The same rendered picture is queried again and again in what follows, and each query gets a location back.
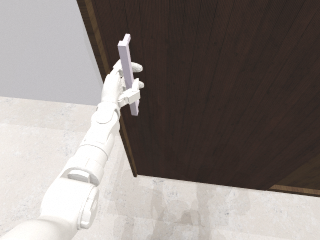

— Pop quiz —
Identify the handle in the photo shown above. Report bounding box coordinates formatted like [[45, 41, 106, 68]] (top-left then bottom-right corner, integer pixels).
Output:
[[117, 34, 140, 116]]

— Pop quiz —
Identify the left robot hand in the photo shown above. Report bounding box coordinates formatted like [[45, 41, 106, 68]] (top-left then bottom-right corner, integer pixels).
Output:
[[101, 59, 144, 110]]

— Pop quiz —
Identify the wardrobe door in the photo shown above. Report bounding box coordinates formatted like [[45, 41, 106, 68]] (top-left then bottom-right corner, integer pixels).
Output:
[[91, 0, 320, 191], [275, 153, 320, 190]]

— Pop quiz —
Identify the robot left upper arm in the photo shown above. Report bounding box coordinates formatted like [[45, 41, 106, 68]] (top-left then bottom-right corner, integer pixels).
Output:
[[0, 177, 100, 240]]

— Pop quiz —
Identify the left robot forearm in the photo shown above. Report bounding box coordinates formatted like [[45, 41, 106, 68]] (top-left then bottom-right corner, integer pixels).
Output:
[[39, 102, 121, 216]]

